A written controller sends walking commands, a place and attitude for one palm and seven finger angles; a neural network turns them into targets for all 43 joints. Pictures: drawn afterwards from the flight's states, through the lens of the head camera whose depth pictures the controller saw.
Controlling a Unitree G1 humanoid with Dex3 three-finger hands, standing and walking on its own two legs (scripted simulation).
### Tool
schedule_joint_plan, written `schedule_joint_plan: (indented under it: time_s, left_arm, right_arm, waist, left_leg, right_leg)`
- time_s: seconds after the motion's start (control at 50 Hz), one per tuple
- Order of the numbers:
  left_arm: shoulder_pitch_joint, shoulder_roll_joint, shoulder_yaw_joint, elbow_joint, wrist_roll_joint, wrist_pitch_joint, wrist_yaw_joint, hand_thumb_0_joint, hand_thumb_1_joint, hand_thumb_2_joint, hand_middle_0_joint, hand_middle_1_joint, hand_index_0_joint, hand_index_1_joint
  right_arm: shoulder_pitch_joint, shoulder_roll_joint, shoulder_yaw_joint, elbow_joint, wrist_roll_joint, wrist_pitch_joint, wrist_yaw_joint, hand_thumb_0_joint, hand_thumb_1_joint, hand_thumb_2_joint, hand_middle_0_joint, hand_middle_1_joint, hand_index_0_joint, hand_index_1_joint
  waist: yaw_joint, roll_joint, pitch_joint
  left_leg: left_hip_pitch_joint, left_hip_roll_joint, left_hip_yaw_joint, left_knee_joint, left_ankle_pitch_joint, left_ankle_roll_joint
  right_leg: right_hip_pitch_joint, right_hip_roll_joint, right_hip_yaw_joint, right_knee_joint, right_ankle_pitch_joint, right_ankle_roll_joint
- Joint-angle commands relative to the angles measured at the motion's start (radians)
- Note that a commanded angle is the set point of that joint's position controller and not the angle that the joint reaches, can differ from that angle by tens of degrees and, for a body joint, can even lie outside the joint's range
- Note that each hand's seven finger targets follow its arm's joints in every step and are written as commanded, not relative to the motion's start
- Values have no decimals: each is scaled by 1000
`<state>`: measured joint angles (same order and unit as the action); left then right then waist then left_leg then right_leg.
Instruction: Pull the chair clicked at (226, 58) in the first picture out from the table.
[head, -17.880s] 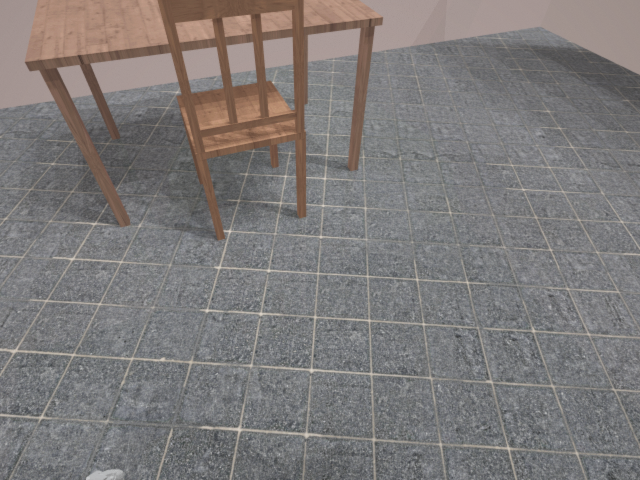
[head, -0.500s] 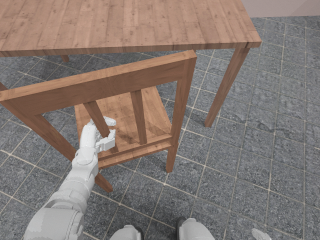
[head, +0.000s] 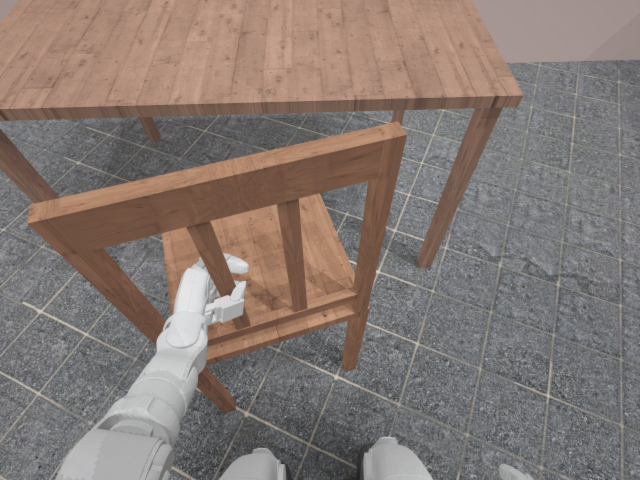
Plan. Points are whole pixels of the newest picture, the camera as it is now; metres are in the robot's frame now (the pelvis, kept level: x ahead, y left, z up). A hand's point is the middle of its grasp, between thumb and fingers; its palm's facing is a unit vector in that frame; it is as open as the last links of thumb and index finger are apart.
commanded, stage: step backward, pulling the chair out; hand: left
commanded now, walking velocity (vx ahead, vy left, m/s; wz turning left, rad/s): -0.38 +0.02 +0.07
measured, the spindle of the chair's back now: (224, 283) +0.39 +0.15 -0.05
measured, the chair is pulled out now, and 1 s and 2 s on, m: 0.18 0.23 0.40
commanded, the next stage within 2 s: none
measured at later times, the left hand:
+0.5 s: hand (235, 301) +0.35 +0.13 -0.05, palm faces +0.01 -0.98 -0.20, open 5.4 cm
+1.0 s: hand (226, 333) +0.30 +0.14 -0.05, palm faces +0.01 -0.98 -0.20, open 5.5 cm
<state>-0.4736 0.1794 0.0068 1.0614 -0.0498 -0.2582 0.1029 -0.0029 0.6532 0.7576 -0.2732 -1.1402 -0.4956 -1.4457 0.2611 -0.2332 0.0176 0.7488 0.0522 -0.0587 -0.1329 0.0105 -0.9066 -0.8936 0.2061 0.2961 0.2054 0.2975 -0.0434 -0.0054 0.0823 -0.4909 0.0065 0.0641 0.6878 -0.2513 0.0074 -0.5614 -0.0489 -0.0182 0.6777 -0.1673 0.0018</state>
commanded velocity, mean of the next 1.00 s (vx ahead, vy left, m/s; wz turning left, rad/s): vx -0.38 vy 0.02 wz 0.02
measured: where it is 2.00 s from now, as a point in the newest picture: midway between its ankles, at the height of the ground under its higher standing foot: outside the picture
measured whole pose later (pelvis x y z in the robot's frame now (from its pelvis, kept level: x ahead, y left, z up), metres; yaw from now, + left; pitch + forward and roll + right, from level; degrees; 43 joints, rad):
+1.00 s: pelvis -0.07 +0.00 +0.01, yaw +2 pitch +2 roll -1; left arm -0.58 0.20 0.03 1.09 -0.04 -0.21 0.08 0.02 0.64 0.78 -0.24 -1.16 -0.50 -1.45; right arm 0.18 -0.21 0.01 0.76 0.03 -0.04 -0.11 0.01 -0.91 -0.89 0.21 0.30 0.21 0.30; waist -0.07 0.01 0.15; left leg -0.46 0.05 0.00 0.68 -0.26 -0.04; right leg -0.48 -0.02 -0.03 0.62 -0.18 0.01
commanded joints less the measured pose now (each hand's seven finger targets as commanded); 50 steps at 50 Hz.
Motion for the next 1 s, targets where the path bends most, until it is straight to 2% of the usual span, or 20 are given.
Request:
schedule_joint_plan:
  time_s: [0.0,0.06,0.12,0.16,0.2,0.24,0.34,0.38,0.42,0.52,0.58,0.62,0.66,0.7,0.74,0.8,0.84,0.86,0.92,0.98]
  left_arm:
    - [-359,216,41,-194,32,-57,30,0,900,900,-500,-1450,-500,-1450]
    - [-339,229,47,-156,35,-49,35,0,900,900,-500,-1450,-500,-1450]
    - [-353,228,55,-150,39,-37,34,0,900,900,-500,-1450,-500,-1450]
    - [-381,207,36,-156,36,-33,29,0,900,900,-500,-1450,-500,-1450]
    - [-401,188,17,-178,27,-44,26,0,900,900,-500,-1450,-500,-1450]
    - [-439,128,-20,-197,16,-43,20,0,900,900,-500,-1450,-500,-1450]
    - [-458,124,-5,-201,31,-39,8,0,900,900,-500,-1450,-500,-1450]
    - [-476,114,-20,-209,40,-42,1,0,900,900,-500,-1450,-500,-1450]
    - [-440,172,31,-186,33,-38,7,0,900,900,-500,-1450,-500,-1450]
    - [-391,247,59,-147,28,-27,16,0,900,900,-500,-1450,-500,-1450]
    - [-403,226,61,-167,35,2,12,0,900,900,-500,-1450,-500,-1450]
    - [-410,221,65,-177,31,18,12,0,900,900,-500,-1450,-500,-1450]
    - [-411,182,33,-189,25,30,7,0,900,900,-500,-1450,-500,-1450]
    - [-436,154,11,-219,11,21,3,0,900,900,-500,-1450,-500,-1450]
    - [-494,92,-25,-260,18,9,-7,0,900,900,-500,-1450,-500,-1450]
    - [-467,122,11,-224,27,-4,-4,0,900,900,-500,-1450,-500,-1450]
    - [-491,97,-21,-224,45,-22,-10,0,900,900,-500,-1450,-500,-1450]
    - [-501,136,2,-233,49,-34,-7,0,900,900,-500,-1450,-500,-1450]
    - [-442,202,39,-181,41,-26,-3,0,900,900,-500,-1450,-500,-1450]
    - [-411,241,61,-145,37,-18,1,0,900,900,-500,-1450,-500,-1450]
  right_arm:
    - [24,-155,-55,-88,-2,-39,-15,0,-900,-900,200,300,200,300]
    - [54,-145,-57,-58,-1,-41,-2,0,-900,-900,200,300,200,300]
    - [42,-150,-48,-33,-2,-43,4,0,-900,-900,200,300,200,300]
    - [38,-163,-44,-25,-1,-41,0,0,-900,-900,200,300,200,300]
    - [0,-182,-46,-53,1,-37,-11,0,-900,-900,200,300,200,300]
    - [-20,-170,-41,-82,4,-37,-6,0,-900,-900,200,300,200,300]
    - [5,-154,-53,-60,-20,-36,-9,0,-900,-900,200,300,200,300]
    - [-3,-154,-52,-58,-27,-35,-1,0,-900,-900,200,300,200,300]
    - [8,-158,-61,-52,-19,-31,-7,0,-900,-900,200,300,200,300]
    - [13,-142,-63,-43,-8,-35,-6,0,-900,-900,200,300,200,300]
    - [-14,-141,-45,-43,-14,-35,3,0,-900,-900,200,300,200,300]
    - [-7,-152,-38,-28,-13,-29,-2,0,-900,-900,200,300,200,300]
    - [1,-164,-40,-30,-10,-24,-10,0,-900,-900,200,300,200,300]
    - [-31,-185,-56,-70,-8,-11,-13,0,-900,-900,200,300,200,300]
    - [-50,-159,-50,-101,-24,-2,-4,0,-900,-900,200,300,200,300]
    - [7,-162,-68,-71,-27,-10,0,0,-900,-900,200,300,200,300]
    - [13,-154,-66,-57,-33,-14,13,0,-900,-900,200,300,200,300]
    - [29,-161,-71,-50,-30,-13,9,0,-900,-900,200,300,200,300]
    - [14,-153,-75,-49,-15,-4,-2,0,-900,-900,200,300,200,300]
    - [-8,-141,-63,-47,-12,-13,-6,0,-900,-900,200,300,200,300]
  waist:
    - [17,-36,-340]
    - [9,-174,-382]
    - [1,-160,-415]
    - [-12,-118,-413]
    - [4,62,-380]
    - [19,144,-370]
    - [11,126,-420]
    - [12,186,-368]
    - [12,104,-413]
    - [5,-123,-444]
    - [9,-157,-441]
    - [-4,-143,-440]
    - [-12,-108,-437]
    - [11,74,-399]
    - [19,221,-383]
    - [12,106,-424]
    - [1,158,-417]
    - [-12,124,-462]
    - [-9,12,-498]
    - [4,-119,-456]
  left_leg:
    - [17,99,-134,-94,-167,4]
    - [114,8,-86,71,-209,-29]
    - [128,2,-112,62,-195,-36]
    - [163,28,-125,-90,-64,-26]
    - [155,129,-201,-221,30,14]
    - [91,230,-274,-313,-71,53]
    - [201,248,-238,-159,435,57]
    - [146,246,-229,-178,356,44]
    - [136,223,-198,-134,318,31]
    - [137,16,-107,127,-213,-50]
    - [81,11,-155,187,-260,-47]
    - [128,24,-149,38,-200,-47]
    - [195,62,-135,-198,38,-31]
    - [183,198,-217,-262,229,35]
    - [110,264,-262,-296,205,72]
    - [255,266,-246,-158,544,70]
    - [269,245,-205,-115,579,37]
    - [277,223,-173,-99,586,12]
    - [192,137,-123,-25,237,-38]
    - [158,34,-107,92,-207,-55]
  right_leg:
    - [201,-128,187,-140,-168,-55]
    - [181,-265,306,-340,-204,-97]
    - [270,-297,253,-299,66,-114]
    - [274,-237,160,-227,132,-69]
    - [228,-107,65,-133,-24,-5]
    - [237,-30,20,17,-201,1]
    - [271,-30,39,28,61,1]
    - [276,-33,43,25,20,-9]
    - [322,-44,66,-10,132,-10]
    - [265,-310,333,-302,70,-125]
    - [369,-342,277,-267,288,-145]
    - [395,-304,189,-213,411,-110]
    - [384,-218,115,-145,366,-44]
    - [341,-79,39,-61,123,17]
    - [333,-26,7,85,-92,12]
    - [309,-19,25,18,35,3]
    - [325,-47,44,-42,197,-8]
    - [365,-60,48,-56,352,-9]
    - [398,-172,164,-114,442,-56]
    - [319,-290,251,-276,224,-101]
